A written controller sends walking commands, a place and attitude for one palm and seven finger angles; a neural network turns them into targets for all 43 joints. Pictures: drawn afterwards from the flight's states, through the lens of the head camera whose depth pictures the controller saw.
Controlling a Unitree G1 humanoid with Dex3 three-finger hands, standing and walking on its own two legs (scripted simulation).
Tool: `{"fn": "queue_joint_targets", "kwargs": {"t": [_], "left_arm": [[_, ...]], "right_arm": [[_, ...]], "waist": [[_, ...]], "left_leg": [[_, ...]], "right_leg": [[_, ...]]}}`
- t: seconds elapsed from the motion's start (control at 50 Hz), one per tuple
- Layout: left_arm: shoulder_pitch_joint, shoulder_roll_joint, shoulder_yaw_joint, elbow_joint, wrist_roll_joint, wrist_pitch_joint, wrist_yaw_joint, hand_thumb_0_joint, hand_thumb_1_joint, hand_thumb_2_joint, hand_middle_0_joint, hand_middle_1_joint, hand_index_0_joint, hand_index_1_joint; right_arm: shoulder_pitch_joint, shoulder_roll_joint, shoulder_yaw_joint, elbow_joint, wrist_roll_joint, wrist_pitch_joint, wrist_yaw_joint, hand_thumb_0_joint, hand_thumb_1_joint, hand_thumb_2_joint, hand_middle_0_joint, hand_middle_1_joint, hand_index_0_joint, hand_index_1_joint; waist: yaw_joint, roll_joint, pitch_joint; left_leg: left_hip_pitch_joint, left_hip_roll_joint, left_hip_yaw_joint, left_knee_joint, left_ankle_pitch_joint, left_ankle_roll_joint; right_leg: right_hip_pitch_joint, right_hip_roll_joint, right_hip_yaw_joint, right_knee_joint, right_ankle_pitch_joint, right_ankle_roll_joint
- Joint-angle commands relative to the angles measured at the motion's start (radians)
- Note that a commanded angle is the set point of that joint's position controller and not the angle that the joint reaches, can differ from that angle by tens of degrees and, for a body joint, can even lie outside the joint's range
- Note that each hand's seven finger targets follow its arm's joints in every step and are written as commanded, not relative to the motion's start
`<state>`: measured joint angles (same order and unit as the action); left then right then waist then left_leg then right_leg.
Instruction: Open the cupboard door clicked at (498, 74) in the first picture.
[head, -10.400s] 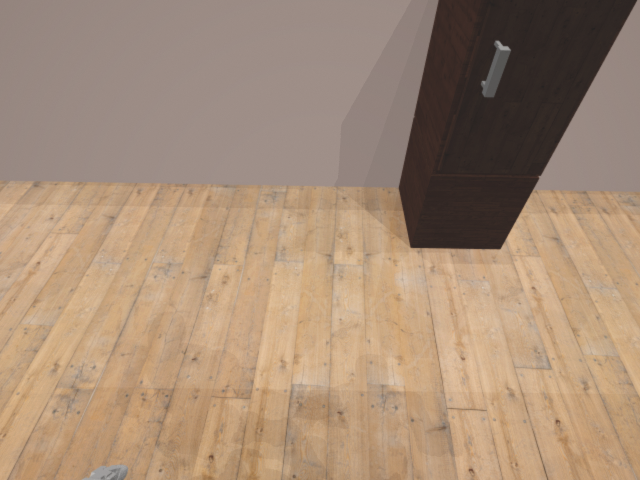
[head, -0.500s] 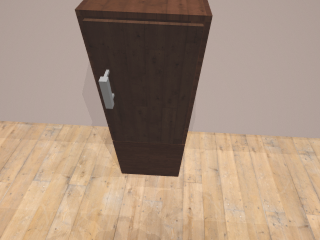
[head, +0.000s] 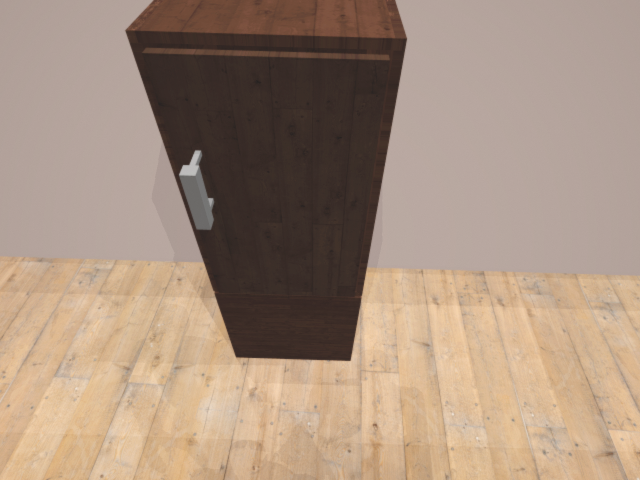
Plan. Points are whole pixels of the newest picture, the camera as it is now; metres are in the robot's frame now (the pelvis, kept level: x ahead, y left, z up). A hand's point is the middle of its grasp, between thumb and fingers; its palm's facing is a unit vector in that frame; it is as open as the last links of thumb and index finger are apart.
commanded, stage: come to a stop and stand still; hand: left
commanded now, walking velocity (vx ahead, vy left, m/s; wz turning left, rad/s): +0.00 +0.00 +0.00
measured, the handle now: (201, 190) +0.56 +0.25 +0.02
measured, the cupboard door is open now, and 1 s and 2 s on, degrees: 0 0 0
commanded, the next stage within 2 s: look again from close up in 0.04 s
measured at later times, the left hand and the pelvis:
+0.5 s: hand out of the picture -0.01 +0.19 -0.17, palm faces +0.02 -0.97 -0.22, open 7.4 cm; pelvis -0.01 +0.01 -0.01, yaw +0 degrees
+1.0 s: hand (186, 421) +0.19 +0.17 +0.00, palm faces +0.14 -0.99 -0.04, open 7.8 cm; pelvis -0.04 -0.01 -0.04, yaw +1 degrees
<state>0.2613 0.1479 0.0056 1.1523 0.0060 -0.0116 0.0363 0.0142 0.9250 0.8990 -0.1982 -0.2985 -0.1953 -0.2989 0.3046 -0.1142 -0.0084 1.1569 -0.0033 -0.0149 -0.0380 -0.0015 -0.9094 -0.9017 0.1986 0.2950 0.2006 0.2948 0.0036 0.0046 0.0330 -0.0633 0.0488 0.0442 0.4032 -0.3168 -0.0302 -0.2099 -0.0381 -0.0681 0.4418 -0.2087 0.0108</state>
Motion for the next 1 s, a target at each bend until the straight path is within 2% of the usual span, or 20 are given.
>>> {"fn": "queue_joint_targets", "kwargs": {"t": [0.0,0.1,0.12,0.14,0.16,0.2,0.28,0.36,0.7,0.72,0.74,0.76,0.78,0.8,0.82,0.86,0.88,0.9,0.96,0.98], "left_arm": [[0.061,0.085,0.015,-0.027,0.0,-0.005,0.004,0.0,0.9,0.9,-0.2,-0.3,-0.2,-0.3],[0.056,0.093,0.017,-0.03,0.001,-0.007,0.004,0.0,0.9,0.9,-0.2,-0.3,-0.2,-0.3],[0.155,0.13,0.017,0.007,0.011,-0.026,0.044,0.0,0.9,0.9,-0.2,-0.3,-0.2,-0.3],[0.128,0.17,0.027,-0.036,0.009,-0.04,0.036,0.0,0.9,0.9,-0.2,-0.3,-0.2,-0.3],[0.081,0.145,0.015,-0.05,0.007,-0.039,0.026,0.0,0.9,0.9,-0.2,-0.3,-0.2,-0.3],[0.059,0.111,0.009,-0.064,0.006,-0.028,0.012,0.0,0.9,0.9,-0.2,-0.3,-0.2,-0.3],[0.043,0.094,0.001,-0.061,0.007,-0.009,-0.001,0.0,0.9,0.9,-0.2,-0.3,-0.2,-0.3],[0.044,0.099,0.001,-0.066,0.005,-0.004,-0.005,0.0,0.9,0.9,-0.2,-0.3,-0.2,-0.3],[0.049,0.104,0.013,-0.051,0.003,-0.013,-0.008,0.0,0.9,0.9,-0.2,-0.3,-0.2,-0.3],[0.143,0.141,0.018,-0.018,0.005,-0.028,0.038,0.0,0.9,0.9,-0.2,-0.3,-0.2,-0.3],[-0.651,0.329,0.104,-1.512,-0.193,-0.264,0.015,0.0,0.877,0.89,-0.202,-0.315,-0.202,-0.315],[-0.181,0.276,0.112,-1.27,-0.107,-0.207,0.067,0.0,0.853,0.88,-0.203,-0.33,-0.203,-0.33],[0.063,0.063,0.014,-1.113,-0.141,-0.075,0.103,0.0,0.83,0.87,-0.205,-0.345,-0.205,-0.345],[0.051,0.004,-0.014,-1.095,-0.165,-0.072,0.086,0.0,0.807,0.86,-0.207,-0.36,-0.207,-0.36],[-0.03,0.06,0.028,-1.148,-0.171,-0.122,0.072,0.0,0.783,0.85,-0.208,-0.375,-0.208,-0.375],[0.047,0.074,0.105,-1.069,-0.166,-0.245,0.009,0.0,0.737,0.83,-0.212,-0.405,-0.212,-0.405],[0.159,0.072,0.136,-1.002,-0.18,-0.304,-0.047,0.0,0.713,0.82,-0.213,-0.42,-0.213,-0.42],[0.23,0.045,0.14,-0.975,-0.196,-0.38,-0.105,0.0,0.69,0.81,-0.215,-0.435,-0.215,-0.435],[0.294,0.074,0.227,-0.939,-0.265,-0.62,-0.306,0.0,0.62,0.78,-0.22,-0.48,-0.22,-0.48],[0.308,0.131,0.289,-0.905,-0.283,-0.67,-0.381,0.0,0.597,0.77,-0.222,-0.495,-0.222,-0.495]], "right_arm": [[0.084,-0.091,-0.012,-0.016,-0.006,-0.008,-0.004,0.0,-0.9,-0.9,0.2,0.3,0.2,0.3],[0.078,-0.099,-0.014,-0.019,-0.005,-0.011,-0.005,0.0,-0.9,-0.9,0.2,0.3,0.2,0.3],[-0.04,-0.141,-0.019,-0.099,0.0,-0.023,0.006,0.0,-0.9,-0.9,0.2,0.3,0.2,0.3],[0.051,-0.091,-0.019,-0.126,0.0,-0.012,0.008,0.0,-0.9,-0.9,0.2,0.3,0.2,0.3],[0.072,-0.086,-0.015,-0.119,0.0,-0.013,0.011,0.0,-0.9,-0.9,0.2,0.3,0.2,0.3],[0.089,-0.102,-0.009,-0.123,-0.011,-0.022,0.013,0.0,-0.9,-0.9,0.2,0.3,0.2,0.3],[0.076,-0.12,-0.004,-0.144,-0.01,-0.015,0.006,0.0,-0.9,-0.9,0.2,0.3,0.2,0.3],[0.074,-0.132,0.002,-0.142,-0.011,-0.012,0.009,0.0,-0.9,-0.9,0.2,0.3,0.2,0.3],[0.101,-0.105,0.009,-0.068,-0.011,-0.011,0.008,0.0,-0.9,-0.9,0.2,0.3,0.2,0.3],[-0.008,-0.163,-0.01,-0.127,-0.004,-0.019,0.016,0.0,-0.9,-0.9,0.2,0.3,0.2,0.3],[-0.042,-0.327,-0.026,-0.47,0.055,-0.192,-0.038,0.0,-0.9,-0.9,0.2,0.3,0.2,0.3],[-0.114,-0.242,-0.024,-0.415,0.033,-0.274,-0.07,0.0,-0.9,-0.9,0.2,0.3,0.2,0.3],[-0.121,-0.184,-0.031,-0.42,0.06,-0.307,-0.065,0.0,-0.9,-0.9,0.2,0.3,0.2,0.3],[-0.087,-0.208,-0.023,-0.385,0.062,-0.323,-0.061,0.0,-0.9,-0.9,0.2,0.3,0.2,0.3],[-0.11,-0.241,-0.041,-0.438,0.054,-0.348,-0.056,0.0,-0.9,-0.9,0.2,0.3,0.2,0.3],[-0.087,-0.251,-0.066,-0.494,0.02,-0.375,-0.043,0.0,-0.9,-0.9,0.2,0.3,0.2,0.3],[-0.102,-0.243,-0.074,-0.539,0.018,-0.389,-0.026,0.0,-0.9,-0.9,0.2,0.3,0.2,0.3],[-0.109,-0.23,-0.074,-0.577,0.013,-0.396,-0.009,0.0,-0.9,-0.9,0.2,0.3,0.2,0.3],[-0.152,-0.242,-0.099,-0.659,0.013,-0.388,0.036,0.0,-0.9,-0.9,0.2,0.3,0.2,0.3],[-0.15,-0.254,-0.11,-0.684,0.018,-0.377,0.049,0.0,-0.9,-0.9,0.2,0.3,0.2,0.3]], "waist": [[0.003,0.004,0.047],[0.002,0.007,0.031],[0.044,-0.025,0.053],[-0.021,0.001,-0.082],[-0.028,0.036,-0.083],[-0.013,0.118,-0.059],[-0.007,0.017,0.059],[-0.006,0.007,0.105],[-0.002,-0.027,0.059],[0.044,-0.232,0.06],[-0.076,0.054,-0.443],[0.011,0.252,-0.455],[-0.009,0.228,-0.243],[-0.029,0.062,-0.105],[-0.057,-0.054,0.0],[-0.044,-0.215,-0.043],[0.008,-0.175,-0.049],[0.033,-0.198,-0.09],[0.061,-0.225,-0.169],[0.072,-0.169,-0.2]], "left_leg": [[-0.119,0.069,-0.037,-0.078,0.209,0.033],[-0.104,0.072,-0.038,-0.079,0.233,0.033],[-0.197,0.064,0.016,0.152,0.266,0.009],[-0.173,0.022,-0.023,0.087,0.012,0.018],[-0.145,0.03,-0.027,0.026,0.026,0.024],[-0.156,0.066,-0.051,0.011,0.238,0.048],[-0.191,0.075,-0.062,-0.028,0.194,0.062],[-0.212,0.057,-0.065,-0.063,0.083,0.062],[-0.168,0.042,-0.034,-0.053,0.091,0.052],[-0.258,0.066,0.0,0.143,0.178,0.024],[-0.035,-0.049,-0.016,0.017,0.271,0.061],[-0.016,-0.047,0.009,0.015,0.375,0.062],[-0.146,-0.037,-0.006,0.022,0.311,0.025],[-0.21,-0.037,-0.022,0.032,0.226,0.03],[-0.274,-0.045,-0.051,0.07,0.13,0.046],[-0.378,-0.063,-0.037,0.169,0.025,0.053],[-0.443,-0.076,-0.026,0.216,-0.006,0.042],[-0.503,-0.082,-0.018,0.262,-0.016,0.033],[-0.7,-0.093,-0.007,0.438,-0.032,0.018],[-0.731,-0.094,-0.008,0.496,-0.019,0.016]], "right_leg": [[0.056,-0.08,0.069,-0.064,0.205,-0.026],[0.07,-0.082,0.066,-0.064,0.225,-0.027],[0.07,-0.138,0.132,0.005,0.66,-0.027],[0.127,-0.186,0.168,0.018,0.587,-0.066],[0.074,-0.15,0.126,0.03,0.374,-0.072],[0.061,-0.077,0.064,0.066,0.197,-0.051],[0.009,-0.057,0.046,0.036,0.076,-0.04],[-0.012,-0.057,0.068,0.009,0.024,-0.039],[0.022,-0.077,0.086,-0.019,0.073,-0.045],[0.068,-0.121,0.117,0.041,0.579,-0.028],[0.156,-0.044,0.116,0.076,0.384,-0.036],[0.152,0.005,0.094,0.113,0.229,-0.07],[0.038,0.005,0.033,0.088,0.113,-0.051],[-0.027,0.007,-0.005,0.06,0.073,-0.023],[-0.125,0.008,-0.001,0.051,-0.019,-0.011],[-0.241,0.005,-0.013,0.088,-0.198,0.003],[-0.254,-0.005,0.011,0.125,-0.253,-0.006],[-0.266,-0.008,0.02,0.179,-0.276,-0.012],[-0.298,-0.017,0.082,0.327,-0.217,-0.03],[-0.288,-0.031,0.125,0.372,-0.167,-0.042]]}}
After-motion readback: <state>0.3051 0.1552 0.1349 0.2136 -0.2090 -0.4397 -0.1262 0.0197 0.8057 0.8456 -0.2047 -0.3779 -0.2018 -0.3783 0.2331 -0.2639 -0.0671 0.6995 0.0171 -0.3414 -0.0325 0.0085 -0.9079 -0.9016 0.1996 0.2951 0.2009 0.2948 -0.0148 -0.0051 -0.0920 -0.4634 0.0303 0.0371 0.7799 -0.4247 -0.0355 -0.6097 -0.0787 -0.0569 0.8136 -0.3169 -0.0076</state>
